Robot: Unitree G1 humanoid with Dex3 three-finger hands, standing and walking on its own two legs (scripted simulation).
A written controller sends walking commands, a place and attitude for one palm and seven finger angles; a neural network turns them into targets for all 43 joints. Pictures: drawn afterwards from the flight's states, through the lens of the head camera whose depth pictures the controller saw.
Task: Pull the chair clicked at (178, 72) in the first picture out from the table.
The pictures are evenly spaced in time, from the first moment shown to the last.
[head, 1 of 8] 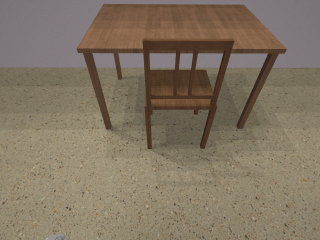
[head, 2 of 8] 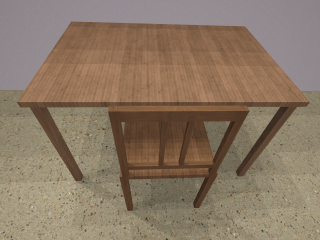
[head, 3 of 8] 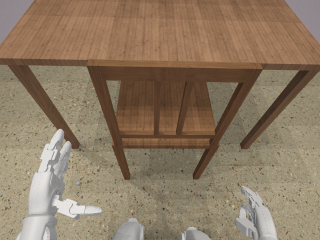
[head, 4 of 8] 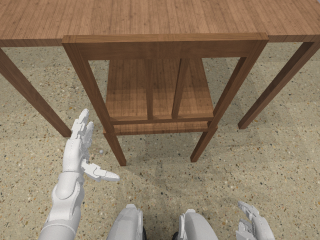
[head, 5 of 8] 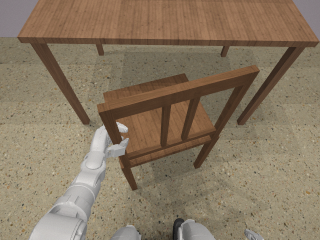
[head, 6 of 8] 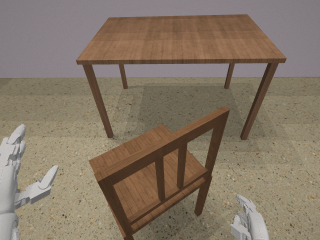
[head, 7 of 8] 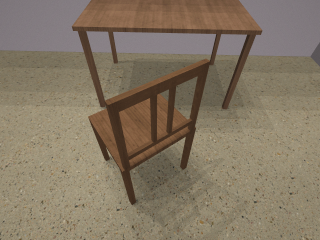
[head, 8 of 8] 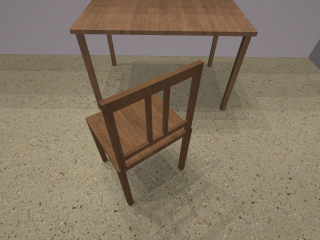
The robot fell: no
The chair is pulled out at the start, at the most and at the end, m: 0.00 0.56 0.56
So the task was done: yes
